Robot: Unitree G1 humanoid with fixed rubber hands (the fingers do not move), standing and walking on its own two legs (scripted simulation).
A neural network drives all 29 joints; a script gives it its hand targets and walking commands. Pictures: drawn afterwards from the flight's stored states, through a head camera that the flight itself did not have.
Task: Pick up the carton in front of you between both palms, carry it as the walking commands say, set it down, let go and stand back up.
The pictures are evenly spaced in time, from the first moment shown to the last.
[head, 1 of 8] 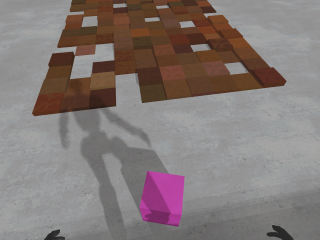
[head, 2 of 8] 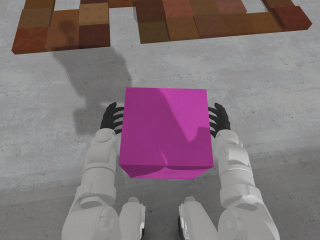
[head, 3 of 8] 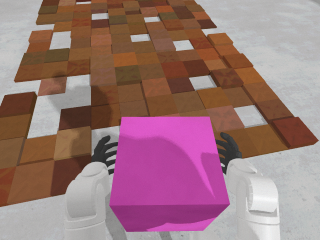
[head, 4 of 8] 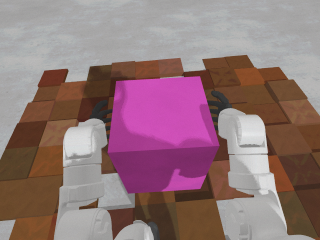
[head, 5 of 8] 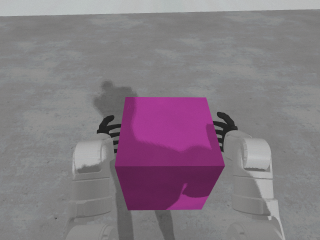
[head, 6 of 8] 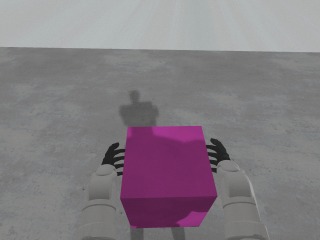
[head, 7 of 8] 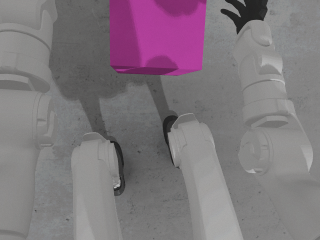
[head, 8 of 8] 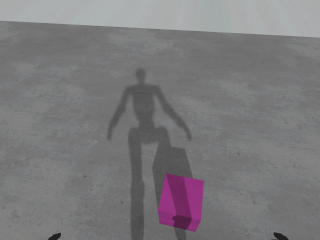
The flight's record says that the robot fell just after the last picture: no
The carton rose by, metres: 0.78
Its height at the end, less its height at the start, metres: +0.00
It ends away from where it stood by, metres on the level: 6.95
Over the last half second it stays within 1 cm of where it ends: yes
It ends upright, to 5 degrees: yes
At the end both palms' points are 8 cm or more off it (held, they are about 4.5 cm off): yes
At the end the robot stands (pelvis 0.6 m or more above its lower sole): yes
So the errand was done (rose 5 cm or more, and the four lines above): yes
